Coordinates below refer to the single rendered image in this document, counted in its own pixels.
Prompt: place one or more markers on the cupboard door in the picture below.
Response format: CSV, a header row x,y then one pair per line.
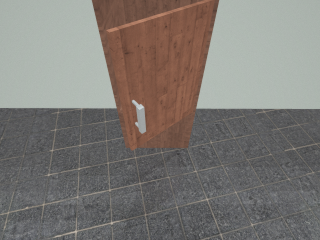
x,y
157,62

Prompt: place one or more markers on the handle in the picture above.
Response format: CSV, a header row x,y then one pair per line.
x,y
140,110

